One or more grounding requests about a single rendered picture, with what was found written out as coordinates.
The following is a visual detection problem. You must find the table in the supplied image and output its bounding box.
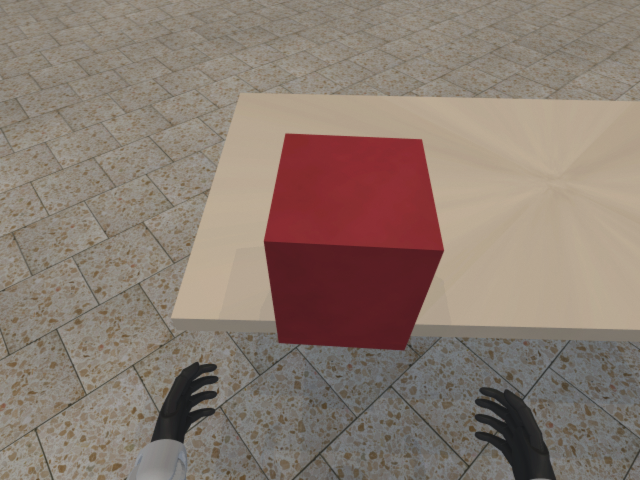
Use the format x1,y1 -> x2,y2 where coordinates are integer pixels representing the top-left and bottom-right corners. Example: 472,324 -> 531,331
171,93 -> 640,342

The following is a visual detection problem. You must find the left robot hand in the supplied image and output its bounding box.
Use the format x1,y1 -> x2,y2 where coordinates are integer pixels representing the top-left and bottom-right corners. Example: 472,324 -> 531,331
151,362 -> 219,443

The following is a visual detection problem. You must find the right robot hand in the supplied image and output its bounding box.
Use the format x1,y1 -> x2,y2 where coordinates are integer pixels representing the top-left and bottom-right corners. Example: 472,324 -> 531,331
475,387 -> 556,480

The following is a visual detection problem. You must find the robot left forearm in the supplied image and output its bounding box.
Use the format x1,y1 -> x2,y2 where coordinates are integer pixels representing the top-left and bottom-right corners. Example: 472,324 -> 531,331
126,439 -> 187,480

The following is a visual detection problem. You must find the carton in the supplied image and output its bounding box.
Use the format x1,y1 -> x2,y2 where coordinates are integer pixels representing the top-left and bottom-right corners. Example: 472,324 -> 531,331
264,133 -> 444,350

